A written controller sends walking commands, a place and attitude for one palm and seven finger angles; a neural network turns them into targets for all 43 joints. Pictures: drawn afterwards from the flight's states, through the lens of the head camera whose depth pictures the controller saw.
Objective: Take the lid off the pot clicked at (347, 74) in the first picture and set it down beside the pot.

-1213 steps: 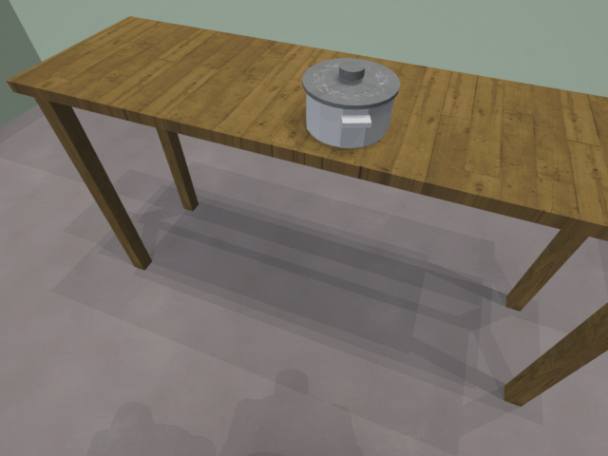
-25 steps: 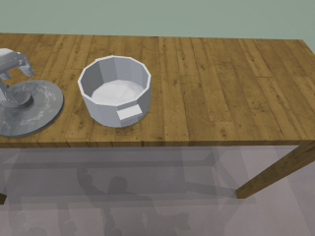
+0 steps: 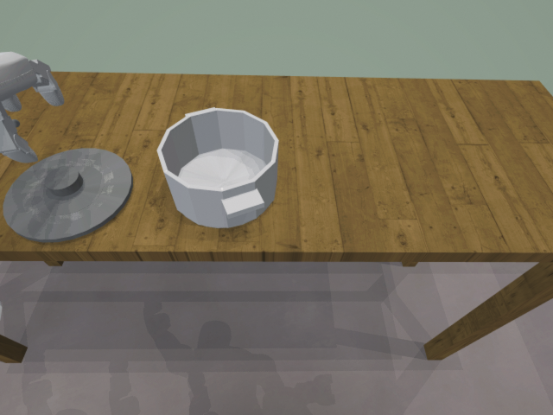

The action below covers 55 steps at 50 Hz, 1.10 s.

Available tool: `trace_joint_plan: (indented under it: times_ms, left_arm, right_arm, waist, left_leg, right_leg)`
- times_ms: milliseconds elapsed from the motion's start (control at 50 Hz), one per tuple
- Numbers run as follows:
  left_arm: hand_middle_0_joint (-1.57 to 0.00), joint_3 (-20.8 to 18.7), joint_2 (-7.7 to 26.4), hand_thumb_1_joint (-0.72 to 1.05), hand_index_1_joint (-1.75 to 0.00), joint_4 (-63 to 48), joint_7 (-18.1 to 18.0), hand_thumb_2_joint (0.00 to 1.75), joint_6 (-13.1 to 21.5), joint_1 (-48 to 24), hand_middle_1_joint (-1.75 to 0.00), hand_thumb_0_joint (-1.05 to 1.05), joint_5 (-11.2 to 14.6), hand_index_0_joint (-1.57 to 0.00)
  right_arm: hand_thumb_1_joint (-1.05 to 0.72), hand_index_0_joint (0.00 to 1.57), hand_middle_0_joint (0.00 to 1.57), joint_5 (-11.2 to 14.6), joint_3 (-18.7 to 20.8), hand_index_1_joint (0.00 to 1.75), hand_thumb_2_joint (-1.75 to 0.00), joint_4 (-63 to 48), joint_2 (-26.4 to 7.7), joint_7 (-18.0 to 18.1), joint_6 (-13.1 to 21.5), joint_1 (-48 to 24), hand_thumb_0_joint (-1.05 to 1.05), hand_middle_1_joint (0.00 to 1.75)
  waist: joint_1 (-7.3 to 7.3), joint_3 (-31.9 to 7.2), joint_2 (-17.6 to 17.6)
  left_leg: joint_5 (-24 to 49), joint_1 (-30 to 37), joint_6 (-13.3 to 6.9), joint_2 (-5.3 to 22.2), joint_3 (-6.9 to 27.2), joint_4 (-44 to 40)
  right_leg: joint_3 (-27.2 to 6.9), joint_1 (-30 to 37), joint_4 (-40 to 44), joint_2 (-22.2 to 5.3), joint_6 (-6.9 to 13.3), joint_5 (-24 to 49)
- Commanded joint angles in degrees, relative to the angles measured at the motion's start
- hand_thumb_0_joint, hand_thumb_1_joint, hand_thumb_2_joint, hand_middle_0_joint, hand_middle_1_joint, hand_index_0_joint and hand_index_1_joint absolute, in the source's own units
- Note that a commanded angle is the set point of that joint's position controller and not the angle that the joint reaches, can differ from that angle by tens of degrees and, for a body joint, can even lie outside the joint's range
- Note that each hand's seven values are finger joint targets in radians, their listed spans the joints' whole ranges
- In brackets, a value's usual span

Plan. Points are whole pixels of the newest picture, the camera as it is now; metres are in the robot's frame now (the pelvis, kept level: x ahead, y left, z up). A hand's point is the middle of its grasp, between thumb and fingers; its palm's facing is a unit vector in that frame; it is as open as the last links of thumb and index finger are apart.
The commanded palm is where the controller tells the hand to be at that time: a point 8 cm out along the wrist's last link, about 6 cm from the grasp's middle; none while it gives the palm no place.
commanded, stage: raise the empty hand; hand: left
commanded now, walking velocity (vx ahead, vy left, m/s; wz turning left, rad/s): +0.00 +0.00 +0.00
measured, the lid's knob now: (64, 181) +0.45 +0.32 +0.07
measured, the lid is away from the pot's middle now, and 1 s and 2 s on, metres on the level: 0.24 0.24 0.24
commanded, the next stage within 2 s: draw the hand back to the body in 0.44 s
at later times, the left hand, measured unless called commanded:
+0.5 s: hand out of the picture +0.45 +0.32 +0.24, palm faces -0.25 -0.07 -0.97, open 11.1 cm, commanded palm +0.44 +0.32 +0.29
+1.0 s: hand out of the picture +0.40 +0.31 +0.22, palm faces -0.22 -0.06 -0.97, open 11.0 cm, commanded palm +0.37 +0.31 +0.29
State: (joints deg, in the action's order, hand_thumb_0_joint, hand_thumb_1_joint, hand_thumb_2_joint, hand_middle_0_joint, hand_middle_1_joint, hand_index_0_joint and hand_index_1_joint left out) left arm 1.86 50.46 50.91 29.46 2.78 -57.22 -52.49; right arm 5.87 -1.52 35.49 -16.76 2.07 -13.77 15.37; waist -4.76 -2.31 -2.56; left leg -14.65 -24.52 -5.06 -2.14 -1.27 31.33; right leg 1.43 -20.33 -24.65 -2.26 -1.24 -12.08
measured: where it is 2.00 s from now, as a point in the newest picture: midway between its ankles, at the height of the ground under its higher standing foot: outside the picture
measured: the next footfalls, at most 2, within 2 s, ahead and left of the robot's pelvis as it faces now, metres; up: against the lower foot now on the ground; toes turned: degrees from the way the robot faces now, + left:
none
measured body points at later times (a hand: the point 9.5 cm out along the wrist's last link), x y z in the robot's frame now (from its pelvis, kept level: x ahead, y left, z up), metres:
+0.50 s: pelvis +0.00 +0.00 +0.00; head +0.05 -0.01 +0.45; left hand +0.46 +0.32 +0.29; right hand +0.07 -0.28 -0.12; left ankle +0.01 +0.06 -0.73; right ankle +0.00 -0.17 -0.73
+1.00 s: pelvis +0.00 -0.02 +0.01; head +0.04 -0.04 +0.45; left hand +0.40 +0.31 +0.27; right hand +0.13 -0.28 -0.11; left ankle +0.01 +0.06 -0.73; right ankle +0.00 -0.17 -0.73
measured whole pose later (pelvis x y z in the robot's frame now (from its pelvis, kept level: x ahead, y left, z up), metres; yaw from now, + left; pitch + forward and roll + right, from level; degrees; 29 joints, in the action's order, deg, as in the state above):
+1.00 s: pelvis +0.00 -0.02 +0.01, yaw +1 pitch +5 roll -1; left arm -2.7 51.1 31.9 32.6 -3.6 -44.2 -48.7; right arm 5.7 -1.9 33.1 -17.8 1.3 -12.9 11.5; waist -2.0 -0.8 -3.9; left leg -12.8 -18.8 -3.4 -1.8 -0.4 27.0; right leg 1.9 -15.5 -22.6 -1.8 -1.8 -11.6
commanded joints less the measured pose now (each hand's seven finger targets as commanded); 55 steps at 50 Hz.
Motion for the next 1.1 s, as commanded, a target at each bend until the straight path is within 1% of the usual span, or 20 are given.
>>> trace_joint_plan:
  times_ms: [0, 80, 120, 180, 220, 260, 340, 400, 440, 520, 740, 780, 820, 840, 900, 1000, 1020, 1040, 1060, 1080]
  left_arm:
    - [-0.41, -3.86, 16.09, -0.07, -0.75, -14.31, -2.11, 0.78, -0.73, -30.57, -0.75, 0.0, -0.32, -0.41]
    - [-0.41, -4.0, 15.71, -0.07, -0.75, -8.39, -1.49, 0.78, -2.11, -27.8, -0.75, 0.0, -0.18, -0.41]
    - [-0.41, -1.72, 14.48, -0.07, -0.75, -7.77, -1.23, 0.78, -2.45, -30.56, -0.75, 0.0, -0.29, -0.41]
    - [-0.41, -3.58, 17.82, -0.07, -0.75, -12.62, -1.64, 0.78, -2.2, -36.14, -0.75, 0.0, -1.61, -0.41]
    - [-0.41, -2.46, 16.37, -0.07, -0.75, -9.83, -1.35, 0.78, -2.41, -34.32, -0.75, 0.0, -1.36, -0.41]
    - [-0.41, -4.89, 18.88, -0.07, -0.75, -6.41, -1.19, 0.78, -2.87, -32.31, -0.75, 0.0, -1.73, -0.41]
    - [-0.41, -0.31, 14.24, -0.07, -0.75, -9.25, -0.66, 0.78, -3.75, -35.36, -0.75, 0.0, -2.02, -0.41]
    - [-0.41, -1.52, 15.24, -0.07, -0.75, -6.39, -0.5, 0.78, -4.29, -32.07, -0.75, 0.0, -1.86, -0.41]
    - [-0.41, -1.45, 15.61, -0.07, -0.75, -11.59, -0.48, 0.78, -4.18, -34.5, -0.75, 0.0, -1.97, -0.41]
    - [-0.41, -3.56, 17.7, -0.07, -0.75, -8.81, -0.41, 0.78, -4.3, -31.97, -0.75, 0.0, -1.61, -0.41]
    - [-0.41, -12.26, 23.68, -0.07, -0.75, -20.9, -0.23, 0.78, -4.79, -18.15, -0.75, 0.0, 0.69, -0.41]
    - [-0.41, -12.1, 22.91, -0.07, -0.75, -20.98, 0.2, 0.78, -5.13, -16.48, -0.75, 0.0, 1.37, -0.41]
    - [-0.41, -10.96, 21.08, -0.07, -0.75, -28.35, 0.25, 0.78, -5.03, -16.66, -0.75, 0.0, 2.4, -0.41]
    - [-0.41, -13.53, 23.4, -0.07, -0.75, -29.19, 0.06, 0.78, -5.24, -14.74, -0.75, 0.0, 2.04, -0.41]
    - [-0.41, -11.22, 19.1, -0.07, -0.75, -25.68, 0.83, 0.78, -6.15, -11.03, -0.75, 0.0, 3.37, -0.41]
    - [-0.41, -12.93, 19.79, -0.07, -0.75, -33.07, 0.6, 0.78, -6.36, -8.43, -0.75, 0.0, 4.36, -0.41]
    - [-0.41, -21.73, 4.93, -0.07, -0.75, -36.09, -10.81, 0.78, -1.0, -13.84, -0.75, 0.0, 39.28, -0.41]
    - [-0.41, -18.72, 2.0, -0.07, -0.75, -27.09, -16.55, 0.78, -0.38, -3.81, -0.75, 0.0, 41.89, -0.41]
    - [-0.41, -21.03, 0.91, -0.07, -0.75, -27.47, -20.6, 0.78, 0.3, -0.16, -0.75, 0.0, 47.57, -0.41]
    - [-0.41, -22.17, 1.75, -0.07, -0.75, -32.74, -23.56, 0.78, 1.49, -0.64, -0.75, 0.0, 50.93, -0.41]
  right_arm:
    - [-0.9, 0.2, 0.2, -0.33, 3.59, 0.3, -0.9, -5.48, -9.69, 0.41, 2.04, 0.65, 0.0, 0.3]
    - [-0.9, 0.2, 0.2, -0.42, 3.2, 0.3, -0.9, -5.09, -9.7, 0.45, 2.36, 0.71, 0.0, 0.3]
    - [-0.9, 0.2, 0.2, -0.25, 3.22, 0.3, -0.9, -4.83, -10.13, 0.56, 2.37, 0.86, 0.0, 0.3]
    - [-0.9, 0.2, 0.2, -0.51, 3.14, 0.3, -0.9, -5.26, -9.86, 0.82, 3.18, 0.71, 0.0, 0.3]
    - [-0.9, 0.2, 0.2, -0.55, 3.06, 0.3, -0.9, -4.91, -10.03, 0.96, 3.58, 1.2, 0.0, 0.3]
    - [-0.9, 0.2, 0.2, -0.6, 2.87, 0.3, -0.9, -4.51, -10.11, 0.88, 3.44, 1.48, 0.0, 0.3]
    - [-0.9, 0.2, 0.2, -0.55, 3.2, 0.3, -0.9, -4.69, -9.78, 0.53, 3.62, 1.24, 0.0, 0.3]
    - [-0.9, 0.2, 0.2, -0.39, 2.91, 0.3, -0.9, -4.49, -10.07, 0.54, 3.5, 1.38, 0.0, 0.3]
    - [-0.9, 0.2, 0.2, -0.62, 3.22, 0.3, -0.9, -5.2, -9.99, 0.26, 3.47, 1.17, 0.0, 0.3]
    - [-0.9, 0.2, 0.2, -0.41, 3.22, 0.3, -0.9, -4.73, -10.52, 0.6, 3.4, 1.79, 0.0, 0.3]
    - [-0.9, 0.2, 0.2, -0.65, 3.03, 0.3, -0.9, -8.4, -9.71, -0.34, 3.18, -2.26, 0.0, 0.3]
    - [-0.9, 0.2, 0.2, -0.37, 2.76, 0.3, -0.9, -8.59, -9.66, -0.28, 2.87, -3.38, 0.0, 0.3]
    - [-0.9, 0.2, 0.2, -0.36, 3.18, 0.3, -0.9, -9.66, -9.48, -0.46, 3.11, -4.82, 0.0, 0.3]
    - [-0.9, 0.2, 0.2, -0.63, 3.05, 0.3, -0.9, -9.52, -9.18, -0.56, 3.26, -4.28, 0.0, 0.3]
    - [-0.9, 0.2, 0.2, -0.35, 2.53, 0.3, -0.9, -9.12, -8.92, -0.25, 2.82, -5.99, 0.0, 0.3]
    - [-0.9, 0.2, 0.2, -0.53, 2.21, 0.3, -0.9, -9.59, -8.5, -0.07, 3.1, -8.39, 0.0, 0.3]
    - [-0.9, 0.2, 0.2, -0.06, 2.46, 0.3, -0.9, -11.8, -4.85, 0.28, 8.05, 1.55, 0.0, 0.3]
    - [-0.9, 0.2, 0.2, -0.51, 1.22, 0.3, -0.9, -9.96, -6.43, 0.88, 9.32, -1.4, 0.0, 0.3]
    - [-0.9, 0.2, 0.2, -0.44, 1.26, 0.3, -0.9, -10.15, -6.94, 1.85, 10.2, -3.05, 0.0, 0.3]
    - [-0.9, 0.2, 0.2, -0.42, 0.95, 0.3, -0.9, -9.98, -7.48, 2.48, 11.25, -4.94, 0.0, 0.3]
  waist:
    - [-0.54, -21.98, -7.56]
    - [-0.45, -18.68, -3.18]
    - [-0.8, -17.84, -3.31]
    - [-0.33, -23.01, -6.12]
    - [-0.62, -21.07, -6.35]
    - [-0.1, -19.99, -2.34]
    - [-0.86, -19.62, -5.44]
    - [-0.65, -18.31, -3.26]
    - [-0.46, -21.58, -4.81]
    - [-0.57, -20.28, -3.75]
    - [2.25, -22.22, -4.15]
    - [2.15, -20.27, -2.73]
    - [2.12, -22.76, -6.96]
    - [2.74, -23.48, -6.87]
    - [2.08, -17.34, -3.11]
    - [2.98, -19.47, -4.14]
    - [1.35, -13.74, -4.69]
    - [1.75, -10.08, -0.41]
    - [2.56, -8.83, 5.5]
    - [3.22, -10.31, 6.09]
  left_leg:
    - [23.83, 21.97, 1.69, 1.27, 5.83, -4.05]
    - [19.42, 17.91, 1.14, 0.8, 4.79, -4.83]
    - [17.99, 17.48, 1.37, 1.05, 4.52, -5.55]
    - [19.8, 20.96, 1.22, 0.76, 5.02, -5.77]
    - [21.04, 20.46, 1.55, 0.84, 4.87, -5.74]
    - [19.37, 17.71, 1.03, 0.75, 4.09, -6.1]
    - [22.15, 20.46, 1.49, 1.3, 4.6, -6.33]
    - [21.18, 18.59, 1.27, 1.09, 3.86, -6.4]
    - [22.88, 20.43, 1.27, 1.05, 4.12, -6.46]
    - [24.48, 19.63, 1.16, 1.14, 3.57, -6.09]
    - [28.39, 19.42, 0.5, 0.9, 2.96, -5.18]
    - [25.92, 17.89, 0.58, 0.94, 2.71, -5.58]
    - [30.06, 21.85, 0.44, 1.12, 3.25, -4.91]
    - [30.63, 21.99, 0.48, 1.04, 3.66, -4.76]
    - [23.66, 18.39, 0.61, 0.82, 2.71, -5.51]
    - [24.52, 20.08, 0.61, 0.55, 3.15, -5.58]
    - [18.58, 29.11, 2.68, 3.77, 4.27, -8.07]
    - [8.64, 28.57, 2.88, 5.71, 6.69, -10.18]
    - [1.93, 24.76, 2.37, 5.71, 5.74, -12.07]
    - [1.58, 23.35, 1.88, 5.11, 4.62, -12.7]
  right_leg:
    - [2.36, -0.34, 2.0, 5.75, 4.12, 7.03]
    - [2.22, 1.23, 2.69, 5.57, 3.92, 6.93]
    - [2.34, 1.32, 3.07, 5.21, 4.12, 6.74]
    - [1.8, 3.09, 2.99, 5.38, 4.2, 7.37]
    - [1.94, 2.6, 3.69, 5.22, 4.3, 7.93]
    - [1.85, 4.69, 3.35, 5.29, 3.94, 8.67]
    - [2.06, 2.38, 4.01, 5.38, 3.96, 8.15]
    - [2.05, 2.92, 3.72, 5.39, 3.86, 8.83]
    - [1.79, 4.17, 3.82, 5.34, 3.92, 9.46]
    - [1.99, 4.52, 4.09, 5.27, 3.88, 10.84]
    - [1.42, 9.41, 2.6, 4.73, 3.36, 13.9]
    - [1.83, 9.17, 2.44, 4.62, 3.2, 13.07]
    - [1.46, 8.46, 2.83, 4.37, 3.37, 13.78]
    - [1.43, 9.05, 2.48, 4.53, 3.32, 13.66]
    - [2.1, 7.21, 3.16, 4.65, 3.1, 11.37]
    - [2.08, 8.84, 2.91, 4.49, 3.23, 12.05]
    - [2.55, 3.28, 4.81, 4.59, 5.39, 7.49]
    - [1.5, 3.28, 5.3, 4.32, 5.1, 2.77]
    - [0.75, 6.32, 6.5, 3.87, 4.66, 2.71]
    - [0.01, 9.86, 6.65, 3.49, 4.19, 4.13]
